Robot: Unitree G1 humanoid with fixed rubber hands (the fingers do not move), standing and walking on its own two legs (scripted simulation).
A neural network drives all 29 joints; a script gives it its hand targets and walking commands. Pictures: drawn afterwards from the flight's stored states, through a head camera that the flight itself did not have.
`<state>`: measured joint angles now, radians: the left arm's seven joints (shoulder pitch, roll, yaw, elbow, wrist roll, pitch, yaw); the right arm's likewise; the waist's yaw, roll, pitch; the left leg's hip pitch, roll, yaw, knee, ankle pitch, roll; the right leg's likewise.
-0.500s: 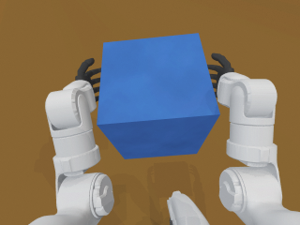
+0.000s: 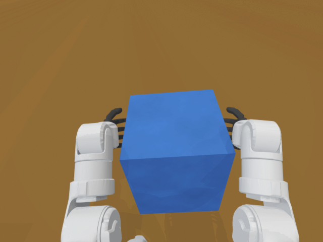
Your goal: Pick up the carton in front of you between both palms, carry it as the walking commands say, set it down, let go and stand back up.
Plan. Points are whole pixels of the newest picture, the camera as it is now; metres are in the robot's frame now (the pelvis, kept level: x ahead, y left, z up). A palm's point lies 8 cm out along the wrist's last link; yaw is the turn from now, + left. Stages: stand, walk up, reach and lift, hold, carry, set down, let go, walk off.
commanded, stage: carry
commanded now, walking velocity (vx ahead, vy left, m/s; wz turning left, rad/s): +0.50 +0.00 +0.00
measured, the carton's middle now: (175, 154) +0.35 +0.01 +0.02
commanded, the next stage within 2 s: none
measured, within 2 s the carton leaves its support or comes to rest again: neither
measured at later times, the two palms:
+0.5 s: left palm (130, 77) +0.57 +0.15 +0.10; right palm (228, 81) +0.56 -0.14 +0.10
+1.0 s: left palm (138, 44) +0.82 +0.17 +0.07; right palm (214, 43) +0.81 -0.13 +0.08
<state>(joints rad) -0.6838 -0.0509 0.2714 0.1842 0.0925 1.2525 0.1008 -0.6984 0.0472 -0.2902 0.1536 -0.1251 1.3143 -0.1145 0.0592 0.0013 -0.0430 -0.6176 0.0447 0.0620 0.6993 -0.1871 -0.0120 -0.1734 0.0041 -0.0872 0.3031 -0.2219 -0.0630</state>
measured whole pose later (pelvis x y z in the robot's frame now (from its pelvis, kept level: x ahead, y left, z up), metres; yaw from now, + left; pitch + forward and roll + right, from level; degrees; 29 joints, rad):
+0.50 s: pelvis +0.30 +0.02 -0.01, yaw -2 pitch +3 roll +0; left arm -0.16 -0.13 0.11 -0.38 0.11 1.24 0.08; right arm -0.16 0.13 -0.10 -0.36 -0.11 1.25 -0.09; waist -0.01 0.01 -0.15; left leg -0.04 0.04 0.16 0.32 -0.34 0.00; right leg -0.49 -0.06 -0.16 0.50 -0.13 0.01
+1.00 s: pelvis +0.55 +0.02 -0.02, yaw -1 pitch +3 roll +1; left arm -0.19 -0.13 0.12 -0.31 0.12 1.22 0.08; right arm -0.18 0.14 -0.10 -0.30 -0.13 1.22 -0.09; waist 0.01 -0.04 -0.12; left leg -0.41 0.03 0.21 0.47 -0.10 0.07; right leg -0.17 -0.09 -0.14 0.59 -0.44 0.04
